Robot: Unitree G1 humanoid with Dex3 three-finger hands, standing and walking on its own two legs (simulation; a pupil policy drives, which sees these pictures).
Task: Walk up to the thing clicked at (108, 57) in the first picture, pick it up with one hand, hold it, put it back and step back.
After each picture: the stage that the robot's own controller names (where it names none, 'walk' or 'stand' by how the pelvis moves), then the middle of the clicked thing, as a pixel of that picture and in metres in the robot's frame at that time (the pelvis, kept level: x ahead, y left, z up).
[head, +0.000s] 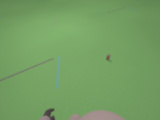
stand; (108, 57) +1.23 -0.31 -0.72
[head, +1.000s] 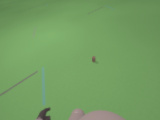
walk; (93, 59) +1.14 +0.06 -0.70
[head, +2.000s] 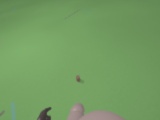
walk; (78, 78) +0.67 +0.27 -0.71
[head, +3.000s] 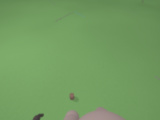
walk; (71, 96) +0.40 +0.20 -0.70
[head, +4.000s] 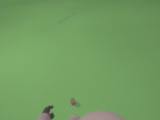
stand; (73, 101) +0.33 +0.22 -0.72
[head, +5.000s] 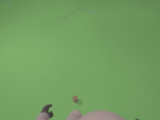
stand; (75, 99) +0.32 +0.19 -0.71
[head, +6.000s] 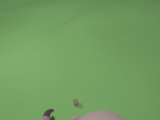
stand; (76, 102) +0.32 +0.20 -0.73
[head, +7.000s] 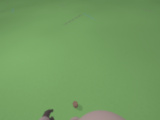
stand; (75, 104) +0.31 +0.20 -0.73
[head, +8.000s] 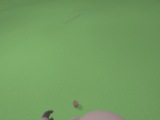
stand; (75, 104) +0.30 +0.20 -0.73
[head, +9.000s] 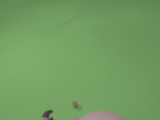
go down; (75, 104) +0.30 +0.20 -0.73
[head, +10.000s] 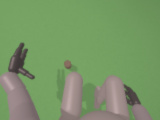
go down; (67, 64) +0.41 +0.20 -0.35
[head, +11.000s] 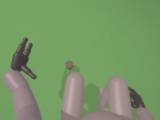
go down; (69, 65) +0.40 +0.20 -0.32
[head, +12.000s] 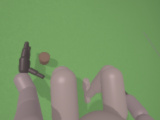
close in; (44, 59) +0.40 +0.24 -0.23
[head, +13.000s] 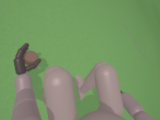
close; (30, 58) +0.40 +0.26 -0.23
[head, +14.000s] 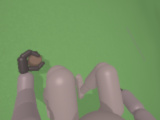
lift; (34, 60) +0.37 +0.24 -0.23
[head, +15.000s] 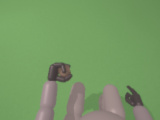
lift; (65, 73) +0.31 +0.19 -0.03
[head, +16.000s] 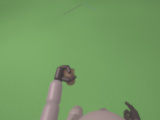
hold; (69, 77) +0.31 +0.17 +0.00
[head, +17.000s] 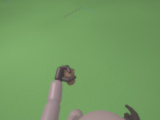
hold; (70, 77) +0.32 +0.17 -0.01
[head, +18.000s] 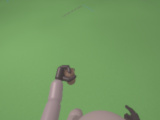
hold; (70, 76) +0.32 +0.17 -0.01
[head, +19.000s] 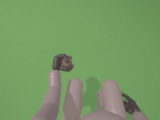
crouch; (67, 64) +0.39 +0.18 -0.10
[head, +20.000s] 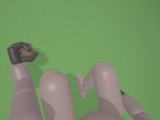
lower; (28, 54) +0.43 +0.25 -0.23
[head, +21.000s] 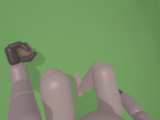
lower; (25, 53) +0.42 +0.27 -0.23
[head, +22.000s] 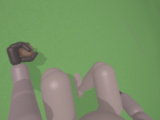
lower; (26, 53) +0.42 +0.26 -0.24
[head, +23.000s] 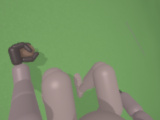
lower; (27, 53) +0.42 +0.26 -0.24
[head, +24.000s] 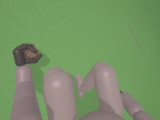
loosen; (31, 54) +0.41 +0.25 -0.24
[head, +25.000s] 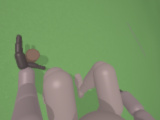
withdraw; (32, 56) +0.40 +0.24 -0.23
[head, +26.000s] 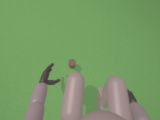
walk; (72, 64) +0.43 +0.18 -0.31
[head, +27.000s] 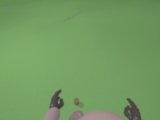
stand; (76, 101) +0.34 +0.16 -0.66
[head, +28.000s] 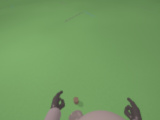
stand; (76, 100) +0.35 +0.17 -0.67
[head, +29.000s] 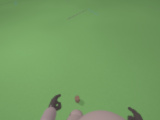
stand; (77, 99) +0.34 +0.17 -0.68
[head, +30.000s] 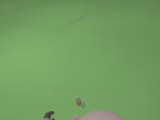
walk; (78, 101) +0.35 +0.17 -0.72
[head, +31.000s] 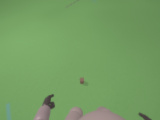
walk; (81, 80) +0.53 +0.12 -0.70
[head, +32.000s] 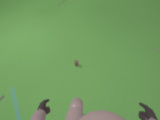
walk; (76, 63) +0.82 +0.28 -0.68
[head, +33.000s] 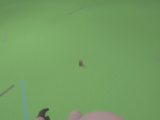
stand; (80, 63) +1.00 +0.21 -0.70
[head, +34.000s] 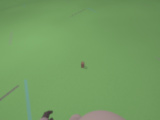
stand; (82, 64) +1.00 +0.20 -0.72
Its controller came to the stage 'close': yes
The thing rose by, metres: 0.71
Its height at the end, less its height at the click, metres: +0.00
